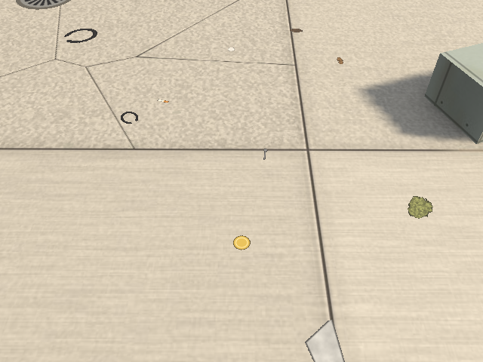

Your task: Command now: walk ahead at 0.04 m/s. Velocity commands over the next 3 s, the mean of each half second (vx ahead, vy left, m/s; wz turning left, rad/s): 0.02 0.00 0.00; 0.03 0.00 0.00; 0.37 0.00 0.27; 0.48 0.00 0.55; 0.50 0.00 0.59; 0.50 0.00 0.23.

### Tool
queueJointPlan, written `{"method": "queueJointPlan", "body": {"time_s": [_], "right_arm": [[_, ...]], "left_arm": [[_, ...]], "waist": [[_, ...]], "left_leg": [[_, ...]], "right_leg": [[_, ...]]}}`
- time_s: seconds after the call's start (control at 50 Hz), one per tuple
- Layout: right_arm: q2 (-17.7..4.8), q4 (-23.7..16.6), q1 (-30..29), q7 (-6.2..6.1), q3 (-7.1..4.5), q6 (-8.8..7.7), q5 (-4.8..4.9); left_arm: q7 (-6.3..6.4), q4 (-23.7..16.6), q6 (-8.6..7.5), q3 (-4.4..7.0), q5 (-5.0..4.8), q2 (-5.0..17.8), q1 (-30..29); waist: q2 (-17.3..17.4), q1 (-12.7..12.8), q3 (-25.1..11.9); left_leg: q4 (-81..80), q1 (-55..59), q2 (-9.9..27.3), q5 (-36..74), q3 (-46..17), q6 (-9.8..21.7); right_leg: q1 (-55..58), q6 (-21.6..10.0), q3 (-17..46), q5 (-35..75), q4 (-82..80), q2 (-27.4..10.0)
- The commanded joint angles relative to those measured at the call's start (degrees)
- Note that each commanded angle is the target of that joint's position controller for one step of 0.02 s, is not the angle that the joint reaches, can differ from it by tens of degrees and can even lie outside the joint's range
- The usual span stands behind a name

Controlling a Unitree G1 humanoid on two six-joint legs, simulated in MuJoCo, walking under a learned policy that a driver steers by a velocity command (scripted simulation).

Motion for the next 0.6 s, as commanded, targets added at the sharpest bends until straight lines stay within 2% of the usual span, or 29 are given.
{"method": "queueJointPlan", "body": {"time_s": [0.02,0.04,0.08,0.14,0.22,0.6], "right_arm": [[-4.8,0.6,4.8,-0.14,-0.35,-1.18,0.78],[-4.0,0.7,3.9,-0.15,-0.03,-1.77,0.97],[-4.3,0.7,2.8,-0.35,-0.1,-2.43,1.25],[-3.6,1.4,4.6,-0.42,-0.03,-2.53,1.22],[-3.2,2.2,6.2,-0.41,0.1,-2.36,1.06],[-1.6,4.3,7.6,-0.72,0.78,-2.33,1.17]], "left_arm": [[-0.15,-1.3,0.32,1.1,-0.57,4.6,1.8],[-0.26,-0.7,0.24,1.0,-0.26,4.1,2.7],[-0.29,0.6,-0.04,0.96,0.18,4.3,4.3],[-0.12,1.8,-0.44,0.68,0.2,4.0,4.1],[0.18,3.1,-0.49,0.31,0.06,3.3,4.1],[0.93,7.3,-0.21,-0.33,0.05,1.7,6.6]], "waist": [[4.5,0.8,6.0],[5.5,1.7,5.1],[4.4,2.5,3.5],[1.0,1.5,3.2],[-0.1,0.7,3.4],[-0.3,0.6,4.0]], "left_leg": [[-12.7,-6.1,4.9,-8.2,-7.3,2.7],[-14.9,-9.0,5.1,-9.0,-7.7,2.1],[-15.7,-8.6,4.5,-6.4,-6.9,1.4],[-13.8,-4.1,3.8,-1.4,-5.6,1.9],[-13.1,-2.3,3.6,0.5,-5.1,2.4],[-12.6,0.2,3.4,5.7,-4.3,2.6]], "right_leg": [[0.0,1.8,9.3,-12.0,-9.0,-6.7],[5.6,1.7,8.8,-7.1,-6.5,-6.6],[9.2,1.5,8.9,-3.6,-5.4,-7.1],[6.6,1.4,9.5,-3.6,-6.3,-7.7],[5.7,1.7,9.4,-3.0,-6.6,-7.7],[6.7,2.0,9.2,1.5,-5.2,-8.2]]}}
